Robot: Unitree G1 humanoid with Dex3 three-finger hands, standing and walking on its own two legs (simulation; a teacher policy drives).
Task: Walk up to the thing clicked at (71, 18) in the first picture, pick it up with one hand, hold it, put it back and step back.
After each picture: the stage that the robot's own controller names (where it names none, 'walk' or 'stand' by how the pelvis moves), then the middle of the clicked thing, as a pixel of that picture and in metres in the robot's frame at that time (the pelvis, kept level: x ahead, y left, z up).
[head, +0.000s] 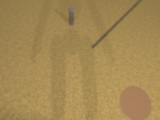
stand; (71, 16) +1.82 +0.11 -0.66
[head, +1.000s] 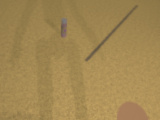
walk; (63, 28) +1.69 +0.14 -0.65
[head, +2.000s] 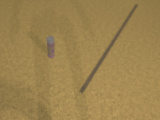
walk; (50, 47) +1.16 +0.22 -0.65
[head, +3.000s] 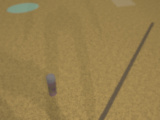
walk; (51, 85) +0.75 +0.21 -0.65
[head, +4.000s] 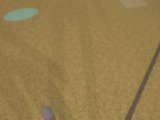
walk; (49, 117) +0.44 +0.23 -0.63
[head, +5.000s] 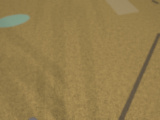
stand; out of the picture +0.39 +0.31 -0.64
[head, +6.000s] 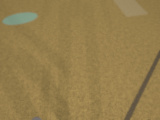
stand; out of the picture +0.39 +0.28 -0.65
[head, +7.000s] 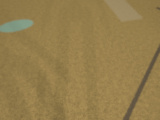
stand; out of the picture +0.36 +0.32 -0.66
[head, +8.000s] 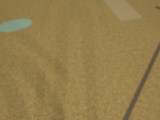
stand; out of the picture +0.35 +0.33 -0.66
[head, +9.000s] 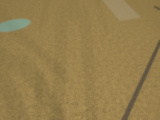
stand; out of the picture +0.34 +0.33 -0.66
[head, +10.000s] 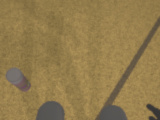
go down; (20, 81) +0.39 +0.32 -0.42
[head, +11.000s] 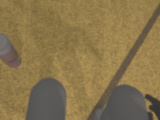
go down; (7, 53) +0.43 +0.34 -0.26
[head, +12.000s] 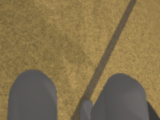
close in; out of the picture +0.41 +0.36 -0.18
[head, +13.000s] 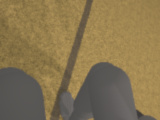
close in; out of the picture +0.40 +0.37 -0.15
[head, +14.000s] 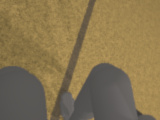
close; out of the picture +0.40 +0.37 -0.16
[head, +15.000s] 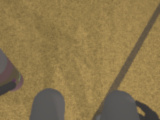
lift; (2, 72) +0.33 +0.25 -0.01
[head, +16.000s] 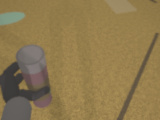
hold; (37, 81) +0.33 +0.15 +0.06
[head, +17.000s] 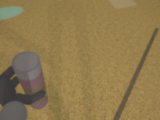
hold; (33, 84) +0.33 +0.16 +0.03
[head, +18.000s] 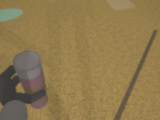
hold; (34, 84) +0.33 +0.16 +0.03
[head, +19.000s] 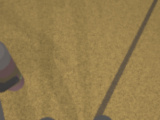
crouch; (5, 70) +0.37 +0.24 -0.02
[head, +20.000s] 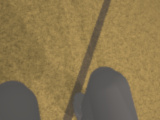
lower; out of the picture +0.48 +0.34 -0.07
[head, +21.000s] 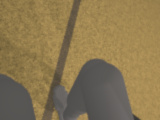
lower; out of the picture +0.42 +0.35 -0.17
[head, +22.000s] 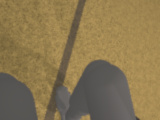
lower; out of the picture +0.41 +0.36 -0.16
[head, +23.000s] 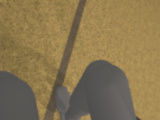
lower; out of the picture +0.41 +0.36 -0.16
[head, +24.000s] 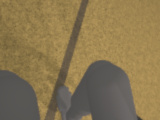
lower; out of the picture +0.40 +0.36 -0.16
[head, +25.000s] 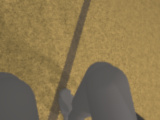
open; out of the picture +0.41 +0.35 -0.16
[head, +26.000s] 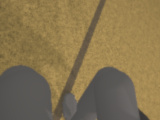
stand; out of the picture +0.40 +0.34 -0.17
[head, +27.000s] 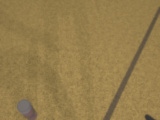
stand; (28, 111) +0.38 +0.28 -0.53
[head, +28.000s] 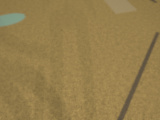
stand; out of the picture +0.36 +0.29 -0.60
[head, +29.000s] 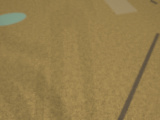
stand; out of the picture +0.36 +0.28 -0.60
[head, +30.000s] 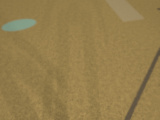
stand; out of the picture +0.38 +0.26 -0.65
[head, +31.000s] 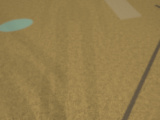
stand; out of the picture +0.36 +0.29 -0.66
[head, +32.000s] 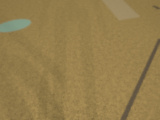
stand; out of the picture +0.36 +0.29 -0.66
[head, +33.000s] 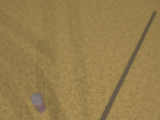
walk; (39, 103) +0.44 +0.24 -0.64
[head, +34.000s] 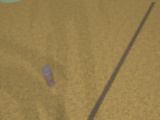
walk; (48, 77) +0.72 +0.31 -0.64
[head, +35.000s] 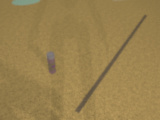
stand; (51, 63) +1.02 +0.26 -0.64
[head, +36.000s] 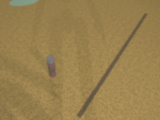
stand; (51, 66) +0.96 +0.25 -0.66
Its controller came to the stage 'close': yes
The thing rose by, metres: 0.68
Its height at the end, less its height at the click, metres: +0.00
